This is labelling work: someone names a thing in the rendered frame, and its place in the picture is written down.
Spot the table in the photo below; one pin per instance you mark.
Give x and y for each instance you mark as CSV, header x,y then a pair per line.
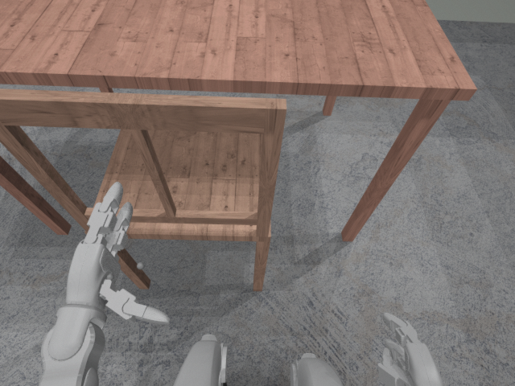
x,y
332,48

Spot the robot right thigh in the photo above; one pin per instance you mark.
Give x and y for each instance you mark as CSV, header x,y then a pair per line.
x,y
313,372

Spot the robot thigh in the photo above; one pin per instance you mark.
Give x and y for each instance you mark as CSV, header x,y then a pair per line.
x,y
205,365
313,372

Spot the chair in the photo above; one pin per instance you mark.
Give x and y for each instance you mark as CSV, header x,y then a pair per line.
x,y
193,167

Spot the robot left forearm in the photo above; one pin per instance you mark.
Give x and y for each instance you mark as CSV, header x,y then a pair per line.
x,y
72,348

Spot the robot left thigh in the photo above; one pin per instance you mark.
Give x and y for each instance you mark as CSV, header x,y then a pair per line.
x,y
205,365

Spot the left robot hand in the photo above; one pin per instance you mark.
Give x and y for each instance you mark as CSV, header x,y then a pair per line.
x,y
96,257

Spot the right robot hand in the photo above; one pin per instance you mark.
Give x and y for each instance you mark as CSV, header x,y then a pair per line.
x,y
416,365

